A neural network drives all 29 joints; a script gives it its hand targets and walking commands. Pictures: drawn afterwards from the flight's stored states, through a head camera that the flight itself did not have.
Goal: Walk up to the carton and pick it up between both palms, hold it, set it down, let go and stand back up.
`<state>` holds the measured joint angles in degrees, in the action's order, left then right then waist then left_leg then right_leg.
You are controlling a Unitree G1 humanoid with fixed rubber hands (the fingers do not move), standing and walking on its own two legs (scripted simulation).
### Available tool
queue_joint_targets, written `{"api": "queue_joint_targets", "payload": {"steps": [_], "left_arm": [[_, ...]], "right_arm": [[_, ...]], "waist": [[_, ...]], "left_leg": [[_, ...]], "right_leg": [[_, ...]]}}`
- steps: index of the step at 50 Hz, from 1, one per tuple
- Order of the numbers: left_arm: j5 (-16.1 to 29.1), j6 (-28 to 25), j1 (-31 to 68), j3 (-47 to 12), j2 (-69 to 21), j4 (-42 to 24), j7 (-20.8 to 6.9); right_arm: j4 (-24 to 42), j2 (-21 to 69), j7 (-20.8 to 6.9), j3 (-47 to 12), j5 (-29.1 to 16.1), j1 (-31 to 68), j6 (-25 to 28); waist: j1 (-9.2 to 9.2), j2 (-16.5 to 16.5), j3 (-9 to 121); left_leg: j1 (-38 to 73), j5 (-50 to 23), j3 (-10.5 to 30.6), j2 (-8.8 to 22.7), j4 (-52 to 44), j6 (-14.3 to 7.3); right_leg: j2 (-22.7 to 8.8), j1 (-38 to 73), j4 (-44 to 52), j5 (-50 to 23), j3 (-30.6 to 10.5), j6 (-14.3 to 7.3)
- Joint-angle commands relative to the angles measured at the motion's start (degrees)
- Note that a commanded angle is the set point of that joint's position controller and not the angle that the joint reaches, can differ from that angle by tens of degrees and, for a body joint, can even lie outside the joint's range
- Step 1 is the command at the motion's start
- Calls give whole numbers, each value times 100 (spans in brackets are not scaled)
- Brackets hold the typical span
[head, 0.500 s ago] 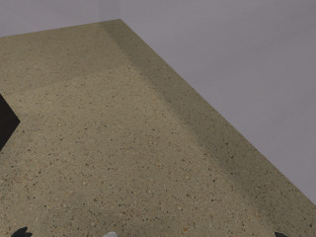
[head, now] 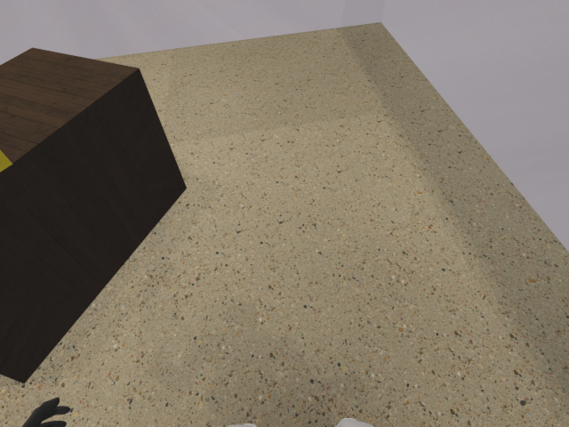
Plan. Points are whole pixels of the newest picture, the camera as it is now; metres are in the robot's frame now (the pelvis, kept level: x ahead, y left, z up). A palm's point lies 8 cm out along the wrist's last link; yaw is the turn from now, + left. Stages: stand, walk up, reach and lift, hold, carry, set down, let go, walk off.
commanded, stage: walk up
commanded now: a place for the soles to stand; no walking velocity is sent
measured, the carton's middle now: out of the picture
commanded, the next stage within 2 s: none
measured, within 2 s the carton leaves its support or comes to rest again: neither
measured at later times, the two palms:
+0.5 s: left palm out of the picture +0.01 +0.43 -0.10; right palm (404, 340) +0.25 -0.18 -0.05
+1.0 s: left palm out of the picture +0.15 +0.46 -0.05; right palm (313, 232) +0.49 -0.06 -0.09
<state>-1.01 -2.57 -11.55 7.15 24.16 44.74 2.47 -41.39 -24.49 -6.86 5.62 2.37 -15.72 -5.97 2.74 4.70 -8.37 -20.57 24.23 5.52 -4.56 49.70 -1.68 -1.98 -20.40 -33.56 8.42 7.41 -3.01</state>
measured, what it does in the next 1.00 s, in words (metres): walks ahead, turning left: left foot, then right foot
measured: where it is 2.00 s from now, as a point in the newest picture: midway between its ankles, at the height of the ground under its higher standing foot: (212, 392)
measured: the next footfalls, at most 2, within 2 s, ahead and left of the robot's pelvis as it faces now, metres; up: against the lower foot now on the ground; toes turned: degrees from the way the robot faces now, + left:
left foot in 0.34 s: +0.08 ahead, +0.21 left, +0.00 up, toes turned +23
right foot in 0.84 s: +0.35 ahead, +0.13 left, +0.00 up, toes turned +32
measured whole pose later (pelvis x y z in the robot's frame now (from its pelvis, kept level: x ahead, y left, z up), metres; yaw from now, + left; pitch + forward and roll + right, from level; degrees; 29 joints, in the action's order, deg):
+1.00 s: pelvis +0.25 +0.15 +0.02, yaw +39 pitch -2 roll +5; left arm -0.7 -5.5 -13.5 4.4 22.8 40.9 -1.3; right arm -44.9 -23.5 -1.9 2.0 0.6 -20.7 2.1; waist -0.6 -2.8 -4.1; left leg -19.8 27.5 1.7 -4.9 60.5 -2.6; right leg -4.6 -15.6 -32.4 15.6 5.4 -3.2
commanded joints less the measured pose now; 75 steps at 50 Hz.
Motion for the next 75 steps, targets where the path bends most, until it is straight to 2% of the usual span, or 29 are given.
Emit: {"api": "queue_joint_targets", "payload": {"steps": [1, 5, 9, 13, 16, 17, 18, 19, 21, 25, 29, 32, 36, 40, 41, 42, 44, 49, 52, 55, 63, 66, 67, 68, 69, 70, 72, 73, 75], "left_arm": [[-170, -169, 591, 506, 1404, -681, 78], [-85, -322, -271, 353, 1436, -323, -50], [-49, -344, -1089, 488, 1576, -46, -169], [-252, -269, 270, 522, 2036, -526, -325], [-309, -150, 177, 328, 1607, -448, -363], [-167, -157, 56, 180, 1196, -498, -422], [-50, -176, 52, 43, 807, -552, -496], [-5, -158, 115, 111, 1057, -559, -535], [77, -196, 159, 164, 1382, -449, -515], [29, -203, -290, 101, 1227, -287, -469], [14, -131, -142, 65, 1120, -232, -508], [38, -134, 305, 84, 1029, -438, -542], [95, -293, 645, -23, 816, -759, -472], [3, -366, -442, 57, 975, -566, -373], [-32, -440, -1176, 154, 1272, -399, -337], [-3, -424, -1322, 223, 1617, -466, -297], [74, -381, -1093, 380, 1653, -631, -293], [55, -416, -841, 87, 1133, -602, -274], [84, -417, -970, 32, 1150, -498, -316], [55, -417, -895, 110, 1145, -633, -405], [3, -163, -1521, -6, 1132, -573, -309], [119, -103, -1402, -58, 1222, -631, -216], [184, -125, -1422, -152, 1104, -707, -187], [247, -91, -1466, -201, 960, -762, -163], [290, -32, -1714, -243, 763, -844, -135], [233, -1, -1496, -150, 1189, -774, -61], [122, -35, -892, -195, 1423, -861, -124], [145, 28, -1025, -226, 1262, -786, -232], [168, 88, -1445, -231, 907, -596, -212]], "right_arm": [[205, -1220, -128, 338, 55, -422, 70], [190, -805, -210, 174, 4, -42, 236], [335, -810, -243, 80, 9, 624, 370], [153, -1057, -235, 205, -258, -292, 391], [-367, -1560, -23, 473, -151, -1210, 468], [-393, -1855, 118, 584, -147, -1279, 472], [-161, -2127, 208, 622, -126, -926, 520], [62, -2320, 271, 594, -95, -321, 546], [153, -2020, 281, 423, -147, -18, 613], [35, -1557, 385, 252, -235, -222, 772], [23, -1215, 389, 124, -245, -423, 897], [77, -1365, 364, 152, -154, -578, 960], [30, -1317, 437, 117, -110, -884, 963], [170, -1307, 555, 106, -146, -693, 972], [299, -913, 543, 19, -234, -889, 1018], [244, -562, 529, -97, -215, -1216, 996], [-57, -1094, 602, -54, -162, -1357, 904], [-108, -895, 461, -21, -204, -833, 868], [-64, -672, 426, -45, -193, -661, 777], [46, -506, 368, -73, -268, -356, 759], [218, -792, 372, -29, -99, 732, 780], [86, -798, 445, -24, 6, 189, 770], [25, -1097, 478, 113, 93, -314, 749], [-14, -1398, 540, 249, 170, -784, 765], [90, -1461, 638, 304, 104, -880, 724], [11, -1396, 688, 258, -148, -901, 691], [82, -955, 774, 249, -373, -694, 661], [188, -945, 843, 202, -373, -370, 625], [186, -794, 825, 108, -302, 32, 673]], "waist": [[-98, -2115, 470], [-356, -681, 403], [-773, -387, 520], [-102, -1793, 1305], [410, -284, 1681], [481, 649, 1281], [381, 1587, 561], [240, 1642, 360], [102, 597, 81], [-190, 413, -272], [-282, -455, -45], [-89, -335, 151], [-6, -74, 725], [-555, -355, 1329], [-791, -1129, 1790], [-762, -2135, 2498], [-737, -2109, 2004], [-399, -860, 310], [-406, -1159, 143], [-433, -1938, -107], [-919, -792, 222], [-442, -350, 749], [-45, 200, 1409], [232, 729, 1934], [204, 1517, 2303], [394, 1077, 2296], [329, 3, 1545], [66, -207, 1509], [-309, -301, 496]], "left_leg": [[-560, -109, -192, 740, 1096, 98], [-1210, -308, -335, 926, 162, 189], [-1498, -390, -709, 990, -487, 209], [495, -24, -1289, 1006, -1252, 194], [1937, -73, -1066, 641, -1501, -102], [1866, 983, 103, 1141, -2494, -393], [1856, 2498, 2406, 1989, -3731, -815], [1400, 2705, 3156, 2074, -4208, -1101], [1290, 1585, 2965, 2043, -3971, -1206], [1009, -644, 1592, 1531, -3721, -630], [456, -331, 1485, 1255, -3940, -732], [812, -451, 1749, 1409, -3951, -929], [1562, -3232, 1385, 1254, -2943, -693], [1307, -4206, 828, 757, -1112, -435], [465, -3566, 873, 507, -58, -331], [-422, -1026, 336, 29, 549, -268], [-1743, 1006, -54, 279, 1335, -89], [-984, -903, -128, 413, 1482, -28], [-982, -1474, -396, 292, 1127, 67], [-1058, -1884, -696, 538, 174, 163], [-580, -1403, -1070, 751, -1366, 58], [632, -1588, -1162, 328, -2159, -193], [1688, -1974, -696, 381, -2340, -603], [2960, -3184, 642, 1310, -2301, -1169], [4232, -5165, 2413, 2450, -1924, -1902], [4024, -5046, 3092, 2928, -2150, -2309], [2695, -4629, 1806, 2422, -2451, -1863], [2148, -4176, 922, 1976, -2468, -1289], [721, -4504, 259, 1463, -2575, -950]], "right_leg": [[-1787, -104, 2679, 3693, -1804, -166], [-1930, 1070, 2291, 2596, -989, -472], [-2017, 1970, 1994, 1391, -433, -471], [-1921, 393, 1880, 3168, 312, -463], [-1574, -752, 40, 4142, 541, -185], [-1209, -1417, -935, 3877, 717, -5], [-323, -2475, -2368, 2829, 864, 256], [-337, -2596, -2680, 2161, -70, 366], [-692, -2185, -2549, 1895, -497, 364], [-701, -2077, -2490, 826, -628, 309], [-467, -1403, -1911, 414, -614, 220], [-437, -1464, -1216, 68, -794, 265], [-105, -942, -189, 75, -632, 39], [211, 1017, 912, -327, -463, -111], [-498, 2402, 941, -764, -1213, -326], [-1805, 3533, 959, -122, -2579, -401], [-2914, 3853, 1039, -118, -4107, -1257], [-1432, 1124, 1651, -1069, -1387, 69], [-1017, 1169, 1475, -2629, -547, 120], [-849, 1154, 1723, -2293, 216, 145], [-1503, 1735, 1180, -2066, 70, -247], [-1370, 1515, -360, -2587, 290, -95], [-1088, 1257, -1546, -2529, 228, 28], [-564, 79, -2793, -1074, 403, 387], [229, -1521, -3758, 2710, 13, 643], [-116, -1756, -4201, 2813, -571, 526], [-376, -1407, -3735, 2569, -606, 183], [-577, -935, -3247, 2160, -704, 110], [-470, -626, -3250, 1626, -631, 157]]}}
